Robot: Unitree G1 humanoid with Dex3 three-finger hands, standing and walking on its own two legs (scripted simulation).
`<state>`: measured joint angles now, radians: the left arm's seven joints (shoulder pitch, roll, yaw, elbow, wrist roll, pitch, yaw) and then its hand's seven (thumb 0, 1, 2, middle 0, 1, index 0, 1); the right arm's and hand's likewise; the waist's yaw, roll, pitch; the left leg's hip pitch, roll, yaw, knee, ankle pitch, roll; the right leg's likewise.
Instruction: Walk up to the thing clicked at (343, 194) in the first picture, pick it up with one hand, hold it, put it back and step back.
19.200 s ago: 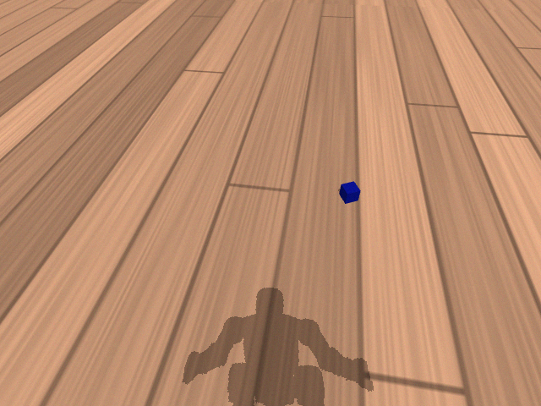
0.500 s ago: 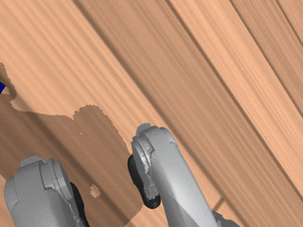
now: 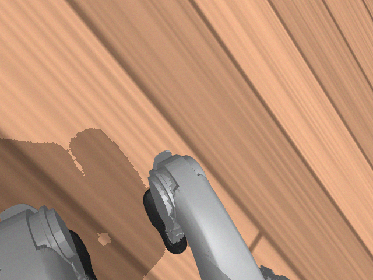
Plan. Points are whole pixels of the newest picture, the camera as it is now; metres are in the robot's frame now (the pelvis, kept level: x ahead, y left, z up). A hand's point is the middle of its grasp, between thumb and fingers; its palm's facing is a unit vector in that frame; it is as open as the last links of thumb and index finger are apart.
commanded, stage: approach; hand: left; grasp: from above
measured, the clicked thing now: out of the picture +0.51 +0.33 -0.30
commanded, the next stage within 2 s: close in in 0.32 s
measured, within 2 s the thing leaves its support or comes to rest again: neither
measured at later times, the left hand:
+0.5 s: hand out of the picture +0.48 +0.32 -0.22, palm faces -0.24 -0.36 -0.90, open 13.7 cm
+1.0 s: hand out of the picture +0.48 +0.31 -0.26, palm faces -0.25 -0.36 -0.90, open 14.0 cm
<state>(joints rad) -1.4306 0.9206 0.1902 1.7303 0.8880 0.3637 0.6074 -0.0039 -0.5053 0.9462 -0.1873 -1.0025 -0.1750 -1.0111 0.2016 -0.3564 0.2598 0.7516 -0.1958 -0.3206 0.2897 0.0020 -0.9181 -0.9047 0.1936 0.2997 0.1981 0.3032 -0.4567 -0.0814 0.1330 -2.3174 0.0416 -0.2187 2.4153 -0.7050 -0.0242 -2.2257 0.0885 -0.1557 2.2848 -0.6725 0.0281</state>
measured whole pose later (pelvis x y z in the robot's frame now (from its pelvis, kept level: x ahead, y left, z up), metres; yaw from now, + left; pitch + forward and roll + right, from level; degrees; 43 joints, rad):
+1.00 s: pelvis +0.00 +0.00 +0.00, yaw -2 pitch +32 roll -13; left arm -1.36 1.03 0.21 1.79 0.82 0.31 0.66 0.00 -0.53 0.97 -0.14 -1.03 -0.13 -1.03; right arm 0.17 -0.37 0.35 0.68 -0.23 -0.30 0.30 0.00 -0.92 -0.91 0.19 0.30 0.20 0.30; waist -0.47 -0.14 0.24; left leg -2.31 0.04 -0.24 2.43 -0.71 -0.01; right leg -2.21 0.10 -0.18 2.28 -0.66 0.04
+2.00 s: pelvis +0.00 +0.01 +0.00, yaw -4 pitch +32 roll -16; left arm -1.38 1.11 0.15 1.76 0.82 0.30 0.66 0.00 -0.51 0.95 -0.13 -1.00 -0.12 -1.01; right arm 0.13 -0.40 0.41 0.59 -0.23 -0.28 0.29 0.01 -0.94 -0.91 0.19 0.30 0.20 0.30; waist -0.50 -0.17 0.27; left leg -2.31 0.05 -0.28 2.44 -0.73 -0.01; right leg -2.18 0.11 -0.20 2.25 -0.67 0.05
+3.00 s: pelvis +0.00 +0.01 +0.00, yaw -4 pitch +31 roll -16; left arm -1.35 1.10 0.14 1.74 0.83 0.28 0.64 0.00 -0.06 0.61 -0.43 -0.77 -0.45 -0.74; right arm 0.13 -0.39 0.40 0.60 -0.22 -0.28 0.27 0.01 -0.93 -0.90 0.19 0.30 0.20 0.30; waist -0.48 -0.17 0.27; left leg -2.31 0.05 -0.28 2.44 -0.73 0.00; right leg -2.18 0.11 -0.20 2.25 -0.67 0.05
